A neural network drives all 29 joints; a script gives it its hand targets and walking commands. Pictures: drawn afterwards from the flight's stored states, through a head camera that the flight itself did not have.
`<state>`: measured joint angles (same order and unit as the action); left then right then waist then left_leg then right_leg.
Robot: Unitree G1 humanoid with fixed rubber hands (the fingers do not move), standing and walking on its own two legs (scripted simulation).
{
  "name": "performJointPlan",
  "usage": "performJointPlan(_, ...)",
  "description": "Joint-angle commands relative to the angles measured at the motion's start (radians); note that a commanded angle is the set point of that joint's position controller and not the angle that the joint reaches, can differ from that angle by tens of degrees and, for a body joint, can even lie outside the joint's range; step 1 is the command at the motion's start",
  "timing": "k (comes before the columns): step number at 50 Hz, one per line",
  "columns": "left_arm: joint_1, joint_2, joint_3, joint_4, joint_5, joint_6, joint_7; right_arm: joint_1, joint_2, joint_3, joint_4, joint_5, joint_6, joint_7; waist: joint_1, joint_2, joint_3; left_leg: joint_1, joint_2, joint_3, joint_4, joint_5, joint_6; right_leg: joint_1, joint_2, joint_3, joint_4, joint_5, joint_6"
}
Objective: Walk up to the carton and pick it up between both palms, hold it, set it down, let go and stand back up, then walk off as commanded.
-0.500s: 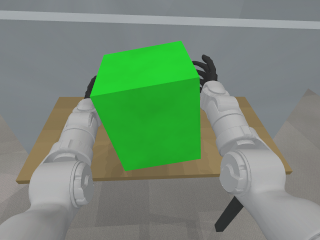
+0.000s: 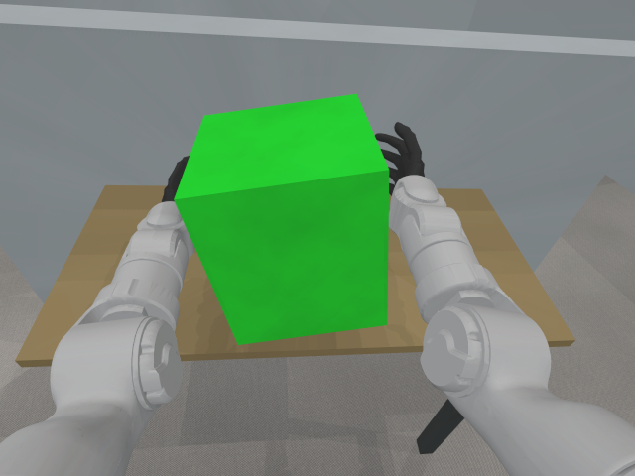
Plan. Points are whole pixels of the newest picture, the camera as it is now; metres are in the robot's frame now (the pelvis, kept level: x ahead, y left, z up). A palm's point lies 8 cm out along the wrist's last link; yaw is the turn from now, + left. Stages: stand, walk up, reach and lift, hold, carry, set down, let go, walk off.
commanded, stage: set down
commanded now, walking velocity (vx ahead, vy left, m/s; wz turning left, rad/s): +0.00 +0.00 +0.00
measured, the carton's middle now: (296, 221) +0.42 -0.02 +0.12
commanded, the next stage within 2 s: none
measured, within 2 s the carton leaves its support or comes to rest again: neither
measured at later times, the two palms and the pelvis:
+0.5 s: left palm (181, 217) +0.45 +0.14 +0.11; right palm (401, 202) +0.41 -0.16 +0.15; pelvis +0.01 +0.00 +0.00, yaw +0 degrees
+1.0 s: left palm (184, 224) +0.45 +0.13 +0.10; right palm (401, 215) +0.41 -0.16 +0.13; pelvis +0.01 +0.00 +0.00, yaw +0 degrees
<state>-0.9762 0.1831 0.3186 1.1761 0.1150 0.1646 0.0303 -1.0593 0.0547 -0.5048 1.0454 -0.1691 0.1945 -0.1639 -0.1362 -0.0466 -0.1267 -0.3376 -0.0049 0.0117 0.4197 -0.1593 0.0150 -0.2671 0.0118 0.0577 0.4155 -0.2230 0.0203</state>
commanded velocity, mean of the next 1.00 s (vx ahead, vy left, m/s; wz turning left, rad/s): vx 0.00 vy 0.00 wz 0.00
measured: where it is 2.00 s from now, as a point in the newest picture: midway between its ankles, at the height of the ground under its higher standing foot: outside the picture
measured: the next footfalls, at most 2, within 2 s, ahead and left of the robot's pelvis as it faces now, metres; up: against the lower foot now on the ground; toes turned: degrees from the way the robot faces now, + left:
none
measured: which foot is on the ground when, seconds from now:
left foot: down 0.00-1.00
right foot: down 0.00-1.00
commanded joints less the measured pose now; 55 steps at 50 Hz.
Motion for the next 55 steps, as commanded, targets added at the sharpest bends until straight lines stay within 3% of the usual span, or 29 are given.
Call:
performJointPlan(1,-1.059,-0.448,-0.093,-0.231,-0.015,-0.140,-0.202,-0.631,0.619,0.135,-0.176,-0.097,-0.062,0.160,-0.045,0.095,-0.647,0.276,-0.004,0.034,-0.112,0.093,-0.007,0.278,-0.029,-0.073,-0.012,0.539,0.074)
performJointPlan(28,-0.921,-0.498,-0.082,-0.132,0.043,-0.232,-0.224,-0.564,0.649,0.129,-0.235,-0.193,-0.174,0.182,-0.039,0.105,-0.684,0.237,0.000,0.051,-0.088,0.164,-0.014,0.313,-0.035,-0.083,0.019,0.667,0.075)
performJointPlan(55,-0.815,-0.466,-0.016,-0.023,0.112,-0.280,-0.246,-0.486,0.634,0.066,-0.223,-0.284,-0.231,0.200,-0.026,0.090,-0.582,0.205,0.009,0.063,-0.106,0.114,-0.004,0.289,-0.044,-0.095,0.003,0.586,0.078)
